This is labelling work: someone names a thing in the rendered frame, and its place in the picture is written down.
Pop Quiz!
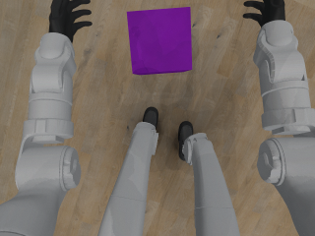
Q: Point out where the robot right upper arm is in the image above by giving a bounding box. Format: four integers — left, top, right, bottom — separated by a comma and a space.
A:
257, 137, 315, 236

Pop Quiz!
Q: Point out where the robot right foot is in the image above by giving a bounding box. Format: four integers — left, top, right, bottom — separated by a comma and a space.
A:
178, 121, 193, 161

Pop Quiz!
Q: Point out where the left robot hand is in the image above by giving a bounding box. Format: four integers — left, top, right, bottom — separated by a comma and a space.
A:
48, 0, 93, 43

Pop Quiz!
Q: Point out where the carton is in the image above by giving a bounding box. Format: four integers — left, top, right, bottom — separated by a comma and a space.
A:
126, 7, 193, 76

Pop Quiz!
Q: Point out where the right robot thigh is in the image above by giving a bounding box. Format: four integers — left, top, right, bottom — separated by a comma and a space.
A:
185, 138, 240, 236

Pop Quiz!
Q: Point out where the robot left upper arm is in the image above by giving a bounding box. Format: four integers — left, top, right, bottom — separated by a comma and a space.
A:
0, 146, 82, 236

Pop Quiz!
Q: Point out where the left robot forearm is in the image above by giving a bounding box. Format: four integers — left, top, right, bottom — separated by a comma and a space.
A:
15, 32, 77, 189

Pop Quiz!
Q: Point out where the right robot forearm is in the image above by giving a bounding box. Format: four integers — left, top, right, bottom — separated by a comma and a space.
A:
253, 20, 315, 138

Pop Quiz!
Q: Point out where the right robot hand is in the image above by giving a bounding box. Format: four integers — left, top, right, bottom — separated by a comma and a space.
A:
242, 0, 285, 27

